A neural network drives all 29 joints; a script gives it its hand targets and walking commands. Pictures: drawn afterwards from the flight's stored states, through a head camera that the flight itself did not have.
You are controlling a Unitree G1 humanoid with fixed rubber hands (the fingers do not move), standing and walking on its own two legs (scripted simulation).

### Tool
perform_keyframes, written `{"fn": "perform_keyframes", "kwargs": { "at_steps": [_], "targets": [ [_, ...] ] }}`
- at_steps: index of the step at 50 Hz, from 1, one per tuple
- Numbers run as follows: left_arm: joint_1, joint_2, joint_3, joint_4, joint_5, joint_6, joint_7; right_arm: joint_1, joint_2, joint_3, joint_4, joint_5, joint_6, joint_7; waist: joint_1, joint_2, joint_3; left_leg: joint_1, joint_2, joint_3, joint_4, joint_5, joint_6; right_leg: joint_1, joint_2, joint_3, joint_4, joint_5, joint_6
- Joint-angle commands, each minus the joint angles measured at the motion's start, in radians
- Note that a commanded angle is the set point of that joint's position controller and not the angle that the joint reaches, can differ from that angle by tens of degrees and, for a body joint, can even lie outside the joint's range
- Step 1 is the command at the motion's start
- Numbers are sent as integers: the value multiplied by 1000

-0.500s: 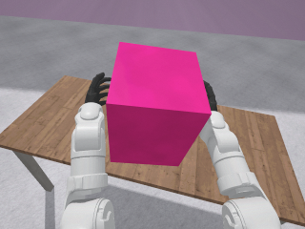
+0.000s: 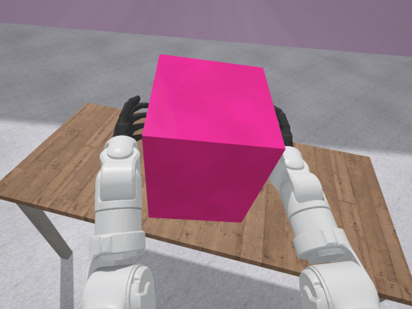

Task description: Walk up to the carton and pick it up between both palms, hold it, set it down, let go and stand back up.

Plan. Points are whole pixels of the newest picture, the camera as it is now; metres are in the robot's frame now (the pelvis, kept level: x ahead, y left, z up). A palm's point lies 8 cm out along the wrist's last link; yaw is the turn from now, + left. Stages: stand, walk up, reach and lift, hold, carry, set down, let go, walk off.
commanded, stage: hold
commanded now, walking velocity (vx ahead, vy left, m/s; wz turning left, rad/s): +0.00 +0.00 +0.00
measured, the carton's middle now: (203, 145) +0.39 +0.01 +0.14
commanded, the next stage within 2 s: set down in 1.16 s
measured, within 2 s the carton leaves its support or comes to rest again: neither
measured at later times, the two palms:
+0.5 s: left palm (123, 139) +0.36 +0.16 +0.18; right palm (278, 147) +0.36 -0.13 +0.16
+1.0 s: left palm (126, 140) +0.36 +0.15 +0.18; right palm (280, 148) +0.36 -0.14 +0.16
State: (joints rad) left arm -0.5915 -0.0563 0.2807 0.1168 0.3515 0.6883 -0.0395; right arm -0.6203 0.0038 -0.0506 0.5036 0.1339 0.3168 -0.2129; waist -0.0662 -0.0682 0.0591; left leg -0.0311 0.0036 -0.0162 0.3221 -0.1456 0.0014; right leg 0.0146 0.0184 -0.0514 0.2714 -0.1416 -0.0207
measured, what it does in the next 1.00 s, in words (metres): stands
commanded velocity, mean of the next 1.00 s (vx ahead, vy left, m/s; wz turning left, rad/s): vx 0.00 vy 0.00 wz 0.00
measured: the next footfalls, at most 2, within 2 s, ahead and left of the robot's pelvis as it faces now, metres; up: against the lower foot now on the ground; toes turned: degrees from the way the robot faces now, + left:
none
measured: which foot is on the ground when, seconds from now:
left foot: down 0.00-1.00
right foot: down 0.00-1.00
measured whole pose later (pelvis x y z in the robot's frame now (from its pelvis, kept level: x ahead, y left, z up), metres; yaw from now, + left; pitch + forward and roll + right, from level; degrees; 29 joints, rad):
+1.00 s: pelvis +0.01 +0.00 +0.00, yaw +0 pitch -9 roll -1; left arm -0.55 -0.07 0.27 0.06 0.36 0.70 -0.05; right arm -0.58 0.00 -0.02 0.47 0.15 0.31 -0.23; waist -0.07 -0.07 0.08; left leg 0.00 0.01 -0.02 0.32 -0.16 0.00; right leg 0.05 0.02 -0.06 0.27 -0.15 -0.02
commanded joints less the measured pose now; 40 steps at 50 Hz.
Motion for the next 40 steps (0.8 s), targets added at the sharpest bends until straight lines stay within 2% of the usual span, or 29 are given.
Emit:
{"fn": "perform_keyframes", "kwargs": {
  "at_steps": [1,8,10,11,18,25,28,30,31,37,40],
  "targets": [
    [-568,-518,-460,-47,-147,-38,-134,-786,541,369,-307,67,-97,100,-10,80,-360,123,-28,42,-17,180,-7,60,24,-33,-26,137,60],
    [-547,-516,-472,-84,-148,-36,-139,-759,542,394,-328,82,-97,89,-18,84,-372,142,-35,37,1,239,-16,88,23,-34,-16,209,63],
    [-546,-513,-475,-94,-151,-36,-139,-763,545,405,-346,89,-98,89,-6,86,-380,144,-34,40,4,254,-20,96,28,-32,-11,216,63],
    [-539,-520,-480,-98,-151,-34,-139,-759,546,405,-354,94,-98,88,-13,87,-379,144,-32,37,9,265,-23,100,26,-33,-9,230,61],
    [-549,-512,-477,-97,-150,-32,-138,-764,545,401,-350,85,-93,91,-6,75,-343,123,-31,41,-5,198,-12,66,22,-37,-15,161,61],
    [-575,-526,-493,-99,-156,-36,-136,-766,534,379,-333,70,-99,97,-26,98,-353,133,-26,37,-12,197,-20,54,23,-41,-23,125,53],
    [-568,-517,-474,-71,-146,-33,-137,-767,541,376,-316,65,-99,98,-13,87,-338,120,-27,39,-18,176,-12,60,23,-39,-27,105,53],
    [-558,-525,-473,-69,-144,-30,-141,-758,536,363,-304,55,-101,99,-23,96,-331,119,-22,38,-24,168,-13,59,22,-39,-30,93,47],
    [-566,-527,-468,-67,-146,-30,-141,-772,532,362,-314,57,-103,100,-18,88,-338,117,-23,39,-25,165,-11,61,25,-40,-28,86,50],
    [-550,-520,-478,-101,-149,-33,-136,-768,537,397,-345,76,-110,96,-7,85,-379,145,-27,38,-6,240,-14,89,28,-38,-19,167,56],
    [-538,-524,-494,-122,-153,-34,-136,-754,532,407,-361,87,-107,91,-15,99,-387,160,-30,35,5,271,-25,93,29,-40,-11,208,56]
  ]
}}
